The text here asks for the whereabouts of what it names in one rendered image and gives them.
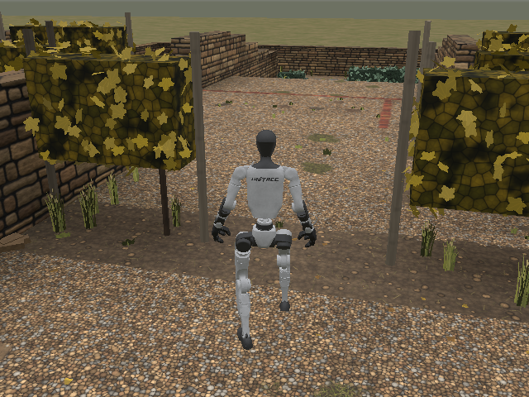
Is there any robot head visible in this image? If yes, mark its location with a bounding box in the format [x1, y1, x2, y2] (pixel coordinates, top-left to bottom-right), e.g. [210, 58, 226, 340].
[252, 130, 280, 169]

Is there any robot left upper arm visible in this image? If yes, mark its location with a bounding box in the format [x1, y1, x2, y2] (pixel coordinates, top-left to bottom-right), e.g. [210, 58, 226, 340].
[223, 165, 249, 210]

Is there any right robot forearm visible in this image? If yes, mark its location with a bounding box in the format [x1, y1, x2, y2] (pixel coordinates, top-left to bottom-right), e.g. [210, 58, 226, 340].
[297, 200, 314, 233]

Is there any robot right hand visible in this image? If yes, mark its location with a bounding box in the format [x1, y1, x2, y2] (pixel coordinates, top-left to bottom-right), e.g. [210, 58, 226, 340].
[298, 228, 317, 247]

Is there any robot right shin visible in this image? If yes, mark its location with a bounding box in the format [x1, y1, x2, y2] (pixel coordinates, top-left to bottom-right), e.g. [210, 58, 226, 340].
[279, 255, 290, 302]

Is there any left robot forearm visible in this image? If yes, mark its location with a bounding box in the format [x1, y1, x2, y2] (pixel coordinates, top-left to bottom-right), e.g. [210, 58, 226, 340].
[213, 197, 231, 228]

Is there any robot left hand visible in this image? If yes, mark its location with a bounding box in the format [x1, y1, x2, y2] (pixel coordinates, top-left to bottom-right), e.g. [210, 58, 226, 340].
[212, 225, 231, 243]

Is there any robot right upper arm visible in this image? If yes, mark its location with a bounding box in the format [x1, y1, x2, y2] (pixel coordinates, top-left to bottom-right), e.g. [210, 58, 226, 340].
[283, 166, 305, 213]

